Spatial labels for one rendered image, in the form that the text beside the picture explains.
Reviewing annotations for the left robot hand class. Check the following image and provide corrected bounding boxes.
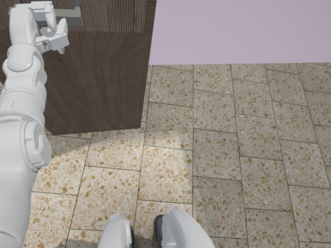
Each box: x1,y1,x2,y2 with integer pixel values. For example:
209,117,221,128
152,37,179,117
9,1,69,56

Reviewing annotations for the handle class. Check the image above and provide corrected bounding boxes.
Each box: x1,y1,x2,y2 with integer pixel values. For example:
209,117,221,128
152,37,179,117
8,0,83,26

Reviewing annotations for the left robot upper arm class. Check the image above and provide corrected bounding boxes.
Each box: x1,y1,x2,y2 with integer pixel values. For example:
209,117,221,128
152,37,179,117
0,120,52,248

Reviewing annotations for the left robot forearm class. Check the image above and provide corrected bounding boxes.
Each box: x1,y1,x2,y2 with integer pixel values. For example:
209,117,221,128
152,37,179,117
0,44,47,129

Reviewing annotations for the drawer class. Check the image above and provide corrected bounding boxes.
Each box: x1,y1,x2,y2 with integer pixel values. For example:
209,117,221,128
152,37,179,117
0,0,146,32

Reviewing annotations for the cabinet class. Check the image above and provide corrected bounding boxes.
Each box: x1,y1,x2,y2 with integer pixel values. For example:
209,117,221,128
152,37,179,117
0,0,157,135

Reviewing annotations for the robot right shin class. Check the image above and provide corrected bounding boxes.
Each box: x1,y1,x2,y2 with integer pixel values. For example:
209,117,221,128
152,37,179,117
161,205,178,248

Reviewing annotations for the robot left thigh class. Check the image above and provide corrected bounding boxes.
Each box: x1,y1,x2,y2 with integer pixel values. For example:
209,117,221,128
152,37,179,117
97,219,132,248

